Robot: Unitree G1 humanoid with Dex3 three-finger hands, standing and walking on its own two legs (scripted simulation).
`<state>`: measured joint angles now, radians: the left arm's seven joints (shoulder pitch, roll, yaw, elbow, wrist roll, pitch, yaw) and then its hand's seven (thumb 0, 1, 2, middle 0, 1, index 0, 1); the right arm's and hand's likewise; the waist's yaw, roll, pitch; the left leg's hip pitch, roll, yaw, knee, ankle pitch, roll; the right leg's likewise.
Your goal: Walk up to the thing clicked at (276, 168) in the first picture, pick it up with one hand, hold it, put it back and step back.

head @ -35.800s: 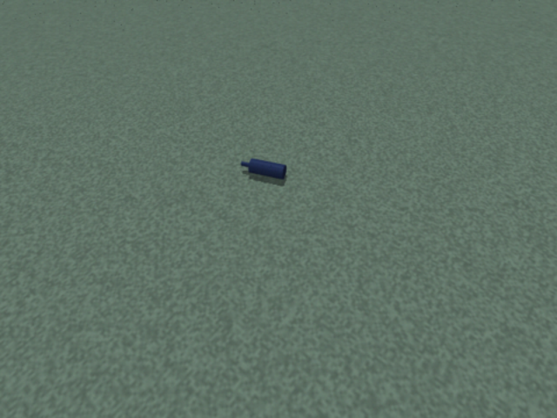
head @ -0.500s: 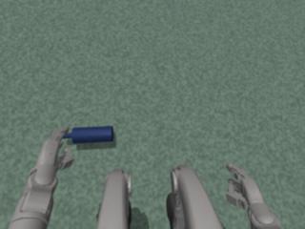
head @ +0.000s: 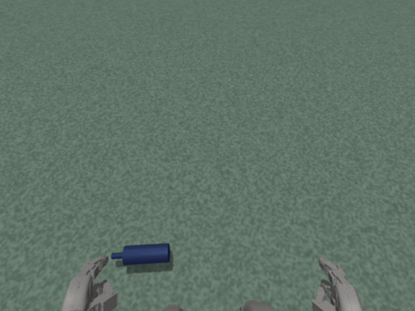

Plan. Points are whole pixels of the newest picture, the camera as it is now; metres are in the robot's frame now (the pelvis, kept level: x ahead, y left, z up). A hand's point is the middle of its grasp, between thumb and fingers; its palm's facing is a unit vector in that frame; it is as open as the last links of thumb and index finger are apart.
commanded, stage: home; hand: left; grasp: from above
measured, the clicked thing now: (140, 254) +0.47 +0.27 -0.66
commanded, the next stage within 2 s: none
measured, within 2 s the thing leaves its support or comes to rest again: neither
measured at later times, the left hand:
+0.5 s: hand out of the picture +0.16 +0.18 -0.03, palm faces +0.06 -0.98 -0.19, open 7.4 cm
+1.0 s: hand (107, 307) +0.17 +0.18 -0.03, palm faces +0.04 -0.98 -0.20, open 7.4 cm
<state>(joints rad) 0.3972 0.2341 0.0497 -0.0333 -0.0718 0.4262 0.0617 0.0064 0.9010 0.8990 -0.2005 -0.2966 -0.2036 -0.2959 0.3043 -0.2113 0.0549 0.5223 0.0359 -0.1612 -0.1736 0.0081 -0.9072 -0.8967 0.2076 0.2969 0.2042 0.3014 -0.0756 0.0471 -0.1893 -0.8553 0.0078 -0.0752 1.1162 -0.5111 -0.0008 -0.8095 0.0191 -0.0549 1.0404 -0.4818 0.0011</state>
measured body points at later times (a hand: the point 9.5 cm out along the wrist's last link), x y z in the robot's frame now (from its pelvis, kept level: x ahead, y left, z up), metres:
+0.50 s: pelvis +0.01 +0.00 +0.02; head +0.02 +0.00 +0.47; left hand +0.16 +0.23 -0.01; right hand +0.18 -0.24 -0.04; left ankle +0.02 +0.11 -0.66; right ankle +0.02 -0.13 -0.66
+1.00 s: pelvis +0.01 +0.00 +0.02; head +0.03 +0.01 +0.47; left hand +0.17 +0.23 -0.01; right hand +0.17 -0.24 -0.04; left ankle +0.02 +0.11 -0.66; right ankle +0.02 -0.13 -0.66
